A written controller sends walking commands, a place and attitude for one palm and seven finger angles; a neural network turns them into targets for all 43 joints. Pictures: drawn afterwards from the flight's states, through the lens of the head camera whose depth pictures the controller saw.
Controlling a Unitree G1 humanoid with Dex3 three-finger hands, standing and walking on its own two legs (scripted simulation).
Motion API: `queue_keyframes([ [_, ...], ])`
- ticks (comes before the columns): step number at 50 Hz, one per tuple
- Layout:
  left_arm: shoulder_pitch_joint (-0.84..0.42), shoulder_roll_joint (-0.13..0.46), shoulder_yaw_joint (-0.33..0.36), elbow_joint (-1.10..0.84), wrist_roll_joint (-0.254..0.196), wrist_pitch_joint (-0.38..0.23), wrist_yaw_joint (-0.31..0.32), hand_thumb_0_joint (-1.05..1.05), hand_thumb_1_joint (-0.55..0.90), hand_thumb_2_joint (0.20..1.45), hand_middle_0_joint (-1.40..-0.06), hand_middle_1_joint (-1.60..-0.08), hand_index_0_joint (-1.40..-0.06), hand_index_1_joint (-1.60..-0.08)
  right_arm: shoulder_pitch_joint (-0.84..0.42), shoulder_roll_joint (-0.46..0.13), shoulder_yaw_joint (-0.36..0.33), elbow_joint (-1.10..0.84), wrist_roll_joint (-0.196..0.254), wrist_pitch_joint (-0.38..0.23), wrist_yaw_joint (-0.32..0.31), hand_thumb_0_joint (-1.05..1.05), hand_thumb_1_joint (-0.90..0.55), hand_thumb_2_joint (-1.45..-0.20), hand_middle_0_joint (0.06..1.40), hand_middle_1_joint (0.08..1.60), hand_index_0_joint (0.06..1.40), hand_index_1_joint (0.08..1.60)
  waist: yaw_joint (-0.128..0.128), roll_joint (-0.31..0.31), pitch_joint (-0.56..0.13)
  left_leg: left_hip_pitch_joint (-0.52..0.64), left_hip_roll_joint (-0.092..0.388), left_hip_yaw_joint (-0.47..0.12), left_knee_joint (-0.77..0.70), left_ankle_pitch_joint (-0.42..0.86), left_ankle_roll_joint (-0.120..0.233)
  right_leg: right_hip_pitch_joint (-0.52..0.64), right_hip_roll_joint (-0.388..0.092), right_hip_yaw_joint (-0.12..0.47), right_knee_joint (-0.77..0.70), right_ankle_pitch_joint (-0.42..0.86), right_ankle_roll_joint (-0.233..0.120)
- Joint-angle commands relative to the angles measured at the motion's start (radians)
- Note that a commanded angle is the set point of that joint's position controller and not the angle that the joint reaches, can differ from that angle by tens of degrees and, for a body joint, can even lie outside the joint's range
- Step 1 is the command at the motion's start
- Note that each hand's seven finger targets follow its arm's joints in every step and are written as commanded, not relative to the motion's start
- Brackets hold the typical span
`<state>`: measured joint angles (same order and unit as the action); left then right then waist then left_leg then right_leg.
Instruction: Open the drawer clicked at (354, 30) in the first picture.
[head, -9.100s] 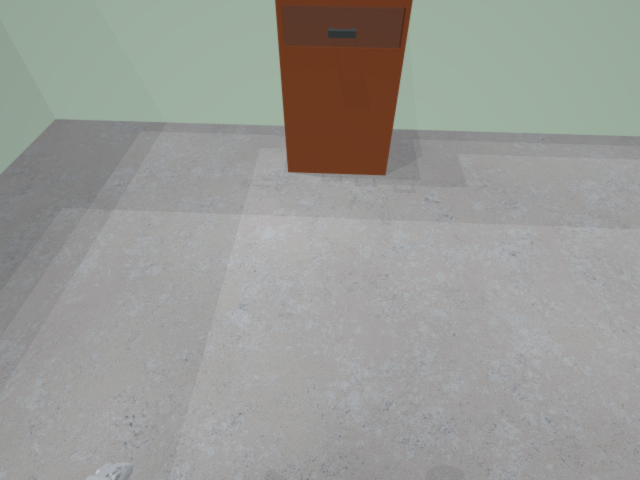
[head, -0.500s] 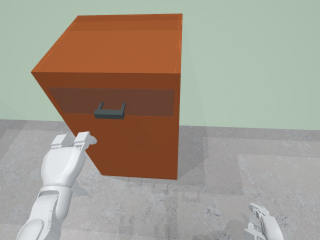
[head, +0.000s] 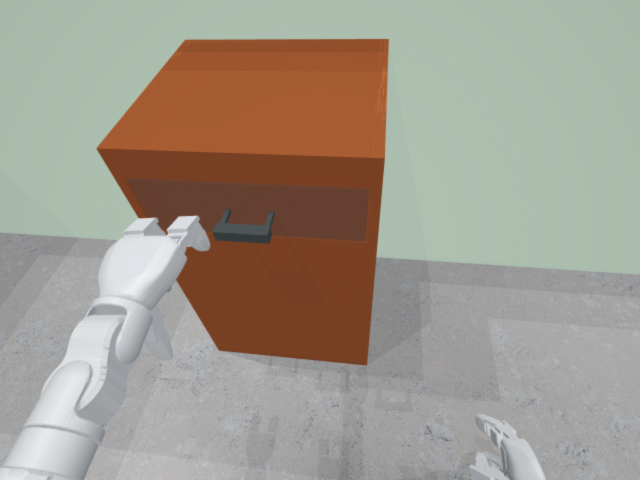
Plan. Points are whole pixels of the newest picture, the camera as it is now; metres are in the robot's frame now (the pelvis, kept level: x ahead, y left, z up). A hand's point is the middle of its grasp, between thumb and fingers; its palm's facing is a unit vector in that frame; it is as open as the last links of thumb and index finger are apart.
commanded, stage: raise the hand with hooked fingers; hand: left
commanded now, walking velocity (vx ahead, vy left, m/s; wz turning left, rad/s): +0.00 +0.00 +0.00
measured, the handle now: (245, 224) +0.55 +0.22 -0.06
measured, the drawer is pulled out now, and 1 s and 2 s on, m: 0.00 0.00 0.00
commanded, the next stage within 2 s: move the hooked fingers above the handle in 0.24 s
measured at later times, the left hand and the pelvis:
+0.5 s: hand (188, 291) +0.31 +0.21 +0.06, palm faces -0.01 -0.07 -1.00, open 13.9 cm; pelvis +0.00 -0.02 +0.00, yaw +0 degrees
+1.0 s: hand (215, 261) +0.38 +0.21 +0.04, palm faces -0.03 -0.04 -1.00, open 13.8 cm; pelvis +0.00 -0.02 -0.01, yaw -1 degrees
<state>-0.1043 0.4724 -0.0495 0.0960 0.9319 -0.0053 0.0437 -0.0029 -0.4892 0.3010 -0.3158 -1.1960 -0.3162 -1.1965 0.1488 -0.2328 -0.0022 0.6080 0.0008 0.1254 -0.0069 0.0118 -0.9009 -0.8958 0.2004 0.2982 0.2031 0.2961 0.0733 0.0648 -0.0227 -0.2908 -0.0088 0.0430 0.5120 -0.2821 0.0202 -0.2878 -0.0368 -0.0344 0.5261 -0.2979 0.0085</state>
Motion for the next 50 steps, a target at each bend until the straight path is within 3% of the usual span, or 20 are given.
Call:
queue_keyframes([
  [1, -0.207, 0.2, 0.136, -0.229, 0.007, -0.04, 0.051, 0.0, -0.5, 0.3, -0.3, -1.2, -0.3, -1.2, -0.094, -0.122, -0.048, -0.152, -0.008, -0.042, -0.005, 0.0, -0.9, -0.9, 0.2, 0.3, 0.2, 0.3, 0.014, -0.017, -0.268, 0.112, -0.008, -0.037, -0.044, 0.395, 0.0, 0.097, 0.057, -0.008, -0.034, 0.285, -0.051],
  [5, -0.226, 0.222, 0.17, -0.244, 0.01, -0.058, 0.101, 0.0, -0.5, 0.3, -0.3, -1.2, -0.3, -1.2, -0.088, -0.125, -0.057, -0.141, -0.008, -0.05, -0.009, 0.0, -0.9, -0.9, 0.2, 0.3, 0.2, 0.3, 0.012, -0.038, -0.279, 0.109, -0.01, -0.036, -0.037, 0.369, 0.003, 0.087, 0.06, -0.004, -0.034, 0.282, -0.05],
  [10, -0.231, 0.209, 0.157, -0.208, 0.014, -0.032, 0.138, 0.0, -0.5, 0.3, -0.3, -1.2, -0.3, -1.2, -0.091, -0.125, -0.061, -0.124, 0.002, -0.054, -0.012, 0.0, -0.9, -0.9, 0.2, 0.3, 0.2, 0.3, 0.003, -0.025, -0.272, 0.096, -0.017, -0.025, -0.037, 0.342, 0.004, 0.084, 0.058, 0.001, -0.036, 0.283, -0.048],
  [16, -0.223, 0.188, 0.111, -0.2, 0.016, 0.001, 0.113, 0.0, -0.5, 0.3, -0.3, -1.2, -0.3, -1.2, -0.108, -0.123, -0.056, -0.129, 0.004, -0.05, -0.016, 0.0, -0.9, -0.9, 0.2, 0.3, 0.2, 0.3, 0.002, -0.027, -0.269, 0.094, -0.023, -0.012, -0.042, 0.323, 0.01, 0.1, 0.052, 0.008, -0.04, 0.291, -0.044],
  [20, -0.262, 0.196, 0.12, -0.109, 0.015, -0.002, 0.092, 0.0, -0.5, 0.3, -0.3, -1.2, -0.3, -1.2, -0.102, -0.126, -0.052, -0.121, 0.007, -0.048, -0.028, 0.0, -0.9, -0.9, 0.2, 0.3, 0.2, 0.3, -0.009, -0.102, -0.21, 0.055, -0.027, -0.004, -0.04, 0.27, 0.016, 0.077, 0.055, 0.01, -0.054, 0.265, -0.037],
  [22, -0.325, 0.183, 0.095, -0.072, 0.02, -0.013, 0.09, 0.0, -0.5, 0.3, -0.3, -1.2, -0.3, -1.2, -0.091, -0.121, -0.05, -0.114, 0.008, -0.051, -0.034, 0.0, -0.9, -0.9, 0.2, 0.3, 0.2, 0.3, -0.018, -0.098, -0.21, 0.05, -0.031, 0.001, -0.033, 0.242, 0.018, 0.057, 0.051, 0.013, -0.051, 0.245, -0.035],
  [26, -0.398, 0.223, 0.125, -0.054, 0.038, -0.052, 0.103, 0.0, -0.5, 0.3, -0.3, -1.2, -0.3, -1.2, -0.073, -0.119, -0.058, -0.108, 0.001, -0.059, -0.039, 0.0, -0.9, -0.9, 0.2, 0.3, 0.2, 0.3, -0.011, -0.066, -0.284, 0.058, -0.037, 0.002, -0.007, 0.278, 0.02, 0.078, 0.047, 0.026, -0.029, 0.297, -0.037],
  [28, -0.415, 0.188, 0.096, -0.013, 0.036, -0.06, 0.107, 0.0, -0.5, 0.3, -0.3, -1.2, -0.3, -1.2, -0.067, -0.116, -0.058, -0.104, 0.003, -0.057, -0.04, 0.0, -0.9, -0.9, 0.2, 0.3, 0.2, 0.3, -0.022, -0.051, -0.267, 0.04, -0.04, 0.003, 0.006, 0.282, 0.018, 0.057, 0.048, 0.022, -0.018, 0.316, -0.038],
  [30, -0.465, 0.209, 0.112, 0.053, 0.045, -0.064, 0.115, 0.0, -0.5, 0.3, -0.3, -1.2, -0.3, -1.2, -0.05, -0.121, -0.063, -0.091, 0.004, -0.057, -0.042, 0.0, -0.9, -0.9, 0.2, 0.3, 0.2, 0.3, -0.032, -0.071, -0.26, 0.018, -0.039, 0.003, 0.014, 0.251, 0.018, 0.032, 0.053, 0.022, -0.018, 0.279, -0.036],
  [36, -0.562, 0.207, 0.095, 0.117, 0.058, -0.08, 0.132, 0.0, -0.5, 0.3, -0.3, -1.2, -0.3, -1.2, -0.001, -0.126, -0.079, -0.083, 0.003, -0.051, -0.038, 0.0, -0.9, -0.9, 0.2, 0.3, 0.2, 0.3, -0.038, -0.056, -0.346, 0.008, -0.04, 0.001, 0.05, 0.304, 0.022, 0.033, 0.051, 0.024, 0.025, 0.348, -0.039],
  [41, -0.554, 0.209, 0.11, 0.159, 0.062, -0.092, 0.147, 0.0, -0.5, 0.3, -0.3, -1.2, -0.3, -1.2, 0.034, -0.133, -0.095, -0.078, 0.001, -0.042, -0.032, 0.0, -0.9, -0.9, 0.2, 0.3, 0.2, 0.3, -0.036, -0.057, -0.389, -0.01, -0.036, 0.002, 0.072, 0.354, 0.022, 0.036, 0.055, 0.023, 0.055, 0.406, -0.041],
  [42, -0.533, 0.222, 0.127, 0.179, 0.062, -0.091, 0.152, 0.0, -0.5, 0.3, -0.3, -1.2, -0.3, -1.2, 0.042, -0.135, -0.095, -0.079, 0.002, -0.039, -0.031, 0.0, -0.9, -0.9, 0.2, 0.3, 0.2, 0.3, -0.032, -0.058, -0.384, -0.019, -0.036, 0.001, 0.075, 0.366, 0.022, 0.038, 0.057, 0.021, 0.06, 0.42, -0.043],
  [45, -0.574, 0.214, 0.121, 0.228, 0.068, -0.087, 0.166, 0.0, -0.5, 0.3, -0.3, -1.2, -0.3, -1.2, 0.057, -0.141, -0.099, -0.072, 0.007, -0.032, -0.028, 0.0, -0.9, -0.9, 0.2, 0.3, 0.2, 0.3, -0.05, -0.09, -0.352, -0.055, -0.035, 0.002, 0.077, 0.332, 0.022, 0.013, 0.06, 0.017, 0.059, 0.387, -0.042],
  [48, -0.605, 0.247, 0.145, 0.25, 0.084, -0.091, 0.186, 0.0, -0.5, 0.3, -0.3, -1.2, -0.3, -1.2, 0.078, -0.143, -0.106, -0.064, 0.004, -0.026, -0.03, 0.0, -0.9, -0.9, 0.2, 0.3, 0.2, 0.3, -0.046, -0.077, -0.393, -0.052, -0.034, 0.005, 0.087, 0.347, 0.024, 0.012, 0.061, 0.02, 0.074, 0.397, -0.043],
  [50, -0.642, 0.219, 0.118, 0.261, 0.087, -0.093, 0.198, 0.0, -0.5, 0.3, -0.3, -1.2, -0.3, -1.2, 0.089, -0.143, -0.109, -0.061, 0.004, -0.024, -0.027, 0.0, -0.9, -0.9, 0.2, 0.3, 0.2, 0.3, -0.063, -0.06, -0.392, -0.049, -0.033, 0.001, 0.095, 0.35, 0.024, -0.01, 0.063, 0.017, 0.075, 0.385, -0.045],
])
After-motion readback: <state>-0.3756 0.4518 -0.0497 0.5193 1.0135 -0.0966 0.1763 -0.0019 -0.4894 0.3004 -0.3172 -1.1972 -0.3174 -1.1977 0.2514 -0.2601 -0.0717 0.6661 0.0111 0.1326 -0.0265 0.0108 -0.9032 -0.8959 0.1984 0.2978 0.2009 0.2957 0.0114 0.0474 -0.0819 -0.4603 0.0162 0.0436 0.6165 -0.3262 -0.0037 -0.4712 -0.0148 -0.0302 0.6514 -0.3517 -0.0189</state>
